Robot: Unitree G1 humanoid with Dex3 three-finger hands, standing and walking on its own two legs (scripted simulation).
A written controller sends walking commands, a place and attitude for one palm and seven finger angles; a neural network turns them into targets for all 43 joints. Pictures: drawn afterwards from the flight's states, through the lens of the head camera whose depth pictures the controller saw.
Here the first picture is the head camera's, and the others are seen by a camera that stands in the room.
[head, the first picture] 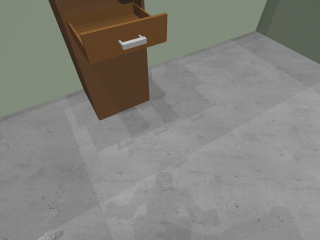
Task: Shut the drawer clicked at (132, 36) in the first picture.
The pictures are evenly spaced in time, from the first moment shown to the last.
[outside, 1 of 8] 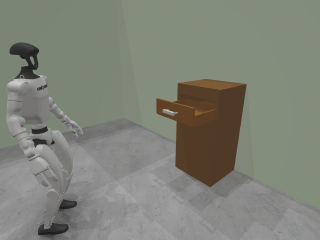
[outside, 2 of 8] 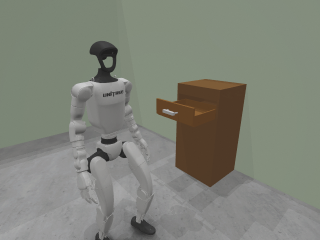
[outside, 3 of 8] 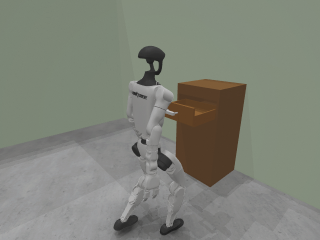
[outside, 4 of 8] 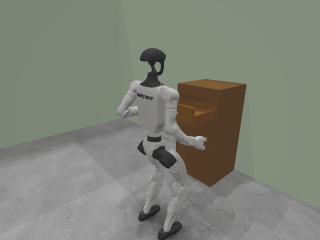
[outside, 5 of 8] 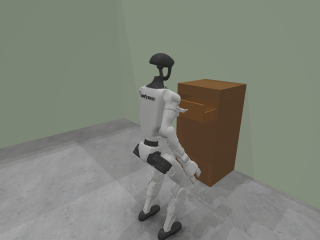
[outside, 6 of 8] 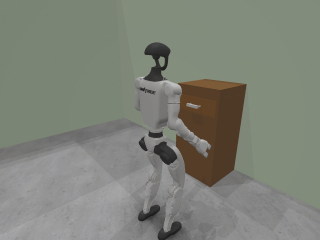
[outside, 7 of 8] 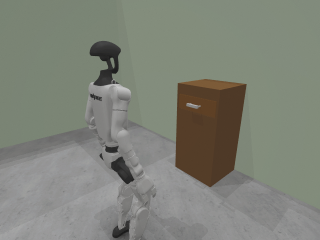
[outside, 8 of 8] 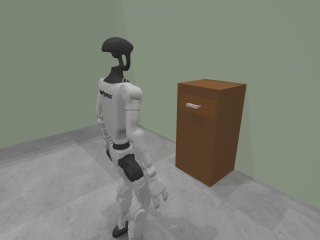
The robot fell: no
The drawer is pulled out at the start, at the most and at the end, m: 0.30 0.30 0.00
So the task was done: yes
